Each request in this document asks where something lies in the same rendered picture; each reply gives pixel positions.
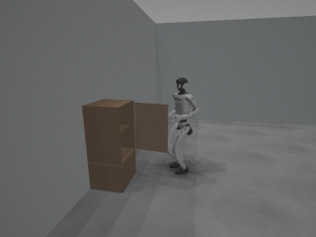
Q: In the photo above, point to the robot right foot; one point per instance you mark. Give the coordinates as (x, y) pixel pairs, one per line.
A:
(174, 165)

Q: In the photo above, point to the robot left upper arm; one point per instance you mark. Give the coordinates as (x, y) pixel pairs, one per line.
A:
(190, 98)

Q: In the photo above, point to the robot foot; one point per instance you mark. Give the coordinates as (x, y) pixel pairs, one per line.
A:
(182, 170)
(174, 165)

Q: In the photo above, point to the robot left hand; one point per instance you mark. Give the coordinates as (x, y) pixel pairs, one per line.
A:
(175, 118)

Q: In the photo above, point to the robot right forearm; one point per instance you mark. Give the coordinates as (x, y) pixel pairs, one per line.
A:
(171, 113)

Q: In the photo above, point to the robot left forearm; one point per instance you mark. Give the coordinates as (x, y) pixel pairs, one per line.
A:
(191, 114)

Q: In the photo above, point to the cupboard door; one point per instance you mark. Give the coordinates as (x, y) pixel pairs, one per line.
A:
(151, 126)

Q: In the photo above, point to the robot left foot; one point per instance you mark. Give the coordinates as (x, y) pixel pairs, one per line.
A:
(182, 170)

